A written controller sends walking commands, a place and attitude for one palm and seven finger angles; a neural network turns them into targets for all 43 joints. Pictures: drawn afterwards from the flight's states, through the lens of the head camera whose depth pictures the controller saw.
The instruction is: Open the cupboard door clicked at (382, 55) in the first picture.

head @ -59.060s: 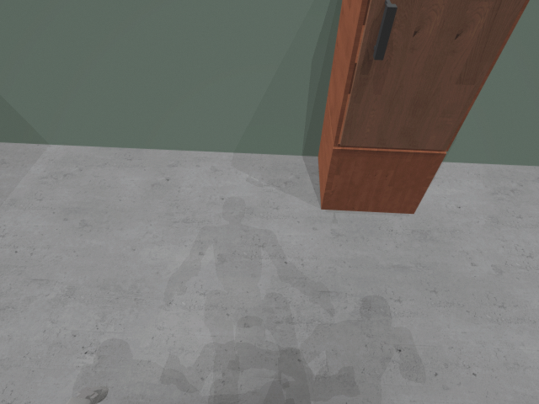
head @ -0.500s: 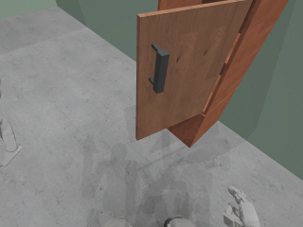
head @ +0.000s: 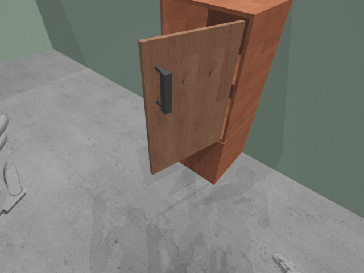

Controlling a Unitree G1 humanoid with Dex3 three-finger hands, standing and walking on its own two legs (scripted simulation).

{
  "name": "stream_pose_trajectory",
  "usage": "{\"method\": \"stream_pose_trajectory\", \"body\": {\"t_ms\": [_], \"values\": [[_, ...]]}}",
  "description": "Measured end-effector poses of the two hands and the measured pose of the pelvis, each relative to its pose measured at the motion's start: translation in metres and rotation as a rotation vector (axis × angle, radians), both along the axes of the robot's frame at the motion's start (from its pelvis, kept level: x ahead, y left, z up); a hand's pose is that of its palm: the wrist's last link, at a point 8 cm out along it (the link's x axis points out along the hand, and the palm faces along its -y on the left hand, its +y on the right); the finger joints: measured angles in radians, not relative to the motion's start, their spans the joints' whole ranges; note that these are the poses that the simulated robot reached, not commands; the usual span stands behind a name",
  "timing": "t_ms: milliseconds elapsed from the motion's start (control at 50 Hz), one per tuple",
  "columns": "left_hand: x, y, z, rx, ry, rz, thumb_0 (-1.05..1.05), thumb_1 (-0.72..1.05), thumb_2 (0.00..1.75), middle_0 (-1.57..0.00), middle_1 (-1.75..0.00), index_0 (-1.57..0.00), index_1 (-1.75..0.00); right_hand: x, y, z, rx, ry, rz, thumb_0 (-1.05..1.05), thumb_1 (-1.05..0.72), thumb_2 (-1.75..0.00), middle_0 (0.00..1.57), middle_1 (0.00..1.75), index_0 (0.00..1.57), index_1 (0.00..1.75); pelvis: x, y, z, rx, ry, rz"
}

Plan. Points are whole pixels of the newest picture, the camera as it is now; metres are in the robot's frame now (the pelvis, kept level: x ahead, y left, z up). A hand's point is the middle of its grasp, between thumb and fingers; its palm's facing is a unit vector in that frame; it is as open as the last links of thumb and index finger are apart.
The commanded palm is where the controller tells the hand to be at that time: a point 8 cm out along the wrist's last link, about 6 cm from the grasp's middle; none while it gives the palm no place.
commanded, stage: stop stepping back and stand still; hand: left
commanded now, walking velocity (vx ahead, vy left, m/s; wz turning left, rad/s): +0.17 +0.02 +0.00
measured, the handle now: (162, 89) +0.62 +0.11 +0.11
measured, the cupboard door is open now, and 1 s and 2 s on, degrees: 74 74 74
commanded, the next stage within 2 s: let the arm hang, fingers relaxed in 0.48 s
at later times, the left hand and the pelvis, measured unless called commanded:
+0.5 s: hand (39, 201) +0.18 +0.24 +0.17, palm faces +0.44 -0.77 -0.47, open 7.4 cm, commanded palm +0.12 +0.28 +0.18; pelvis -0.03 -0.02 +0.01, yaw -2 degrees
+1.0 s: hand out of the picture -0.06 +0.19 -0.17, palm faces +0.00 -0.98 -0.18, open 7.1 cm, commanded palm none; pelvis -0.05 +0.01 +0.01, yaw +0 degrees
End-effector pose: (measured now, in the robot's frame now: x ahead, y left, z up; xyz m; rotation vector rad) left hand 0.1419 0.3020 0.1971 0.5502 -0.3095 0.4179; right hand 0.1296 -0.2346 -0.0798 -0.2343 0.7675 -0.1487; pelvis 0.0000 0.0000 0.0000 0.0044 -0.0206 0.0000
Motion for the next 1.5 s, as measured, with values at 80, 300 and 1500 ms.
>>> {"method": "stream_pose_trajectory", "body": {"t_ms": [80,300,1500], "values": [[0.009,0.008,-0.009,-0.037,-0.052,0.012,0.01,0.89,0.90,-0.22,-0.30,-0.22,-0.30,-0.017,-0.018,-0.003,-0.059,-0.003,-0.056,0.02,-0.90,-0.89,0.21,0.30,0.20,0.30,-0.003,0.005,-0.009,0.014,-0.014,0.004],[-0.005,-0.028,-0.001,0.081,0.075,-0.069,0.01,0.89,0.90,-0.22,-0.30,-0.21,-0.30,-0.046,-0.015,-0.006,0.032,-0.027,-0.076,0.01,-0.90,-0.89,0.20,0.30,0.20,0.30,-0.032,-0.012,-0.001,0.018,-0.012,-0.014],[-0.143,-0.030,-0.317,-0.552,1.534,0.201,0.00,0.91,0.90,-0.20,-0.29,-0.20,-0.29,-0.150,0.024,-0.057,0.092,0.571,-0.108,0.01,-0.91,-0.89,0.21,0.30,0.20,0.30,-0.040,0.025,0.013,-0.001,-0.008,-0.013]]}}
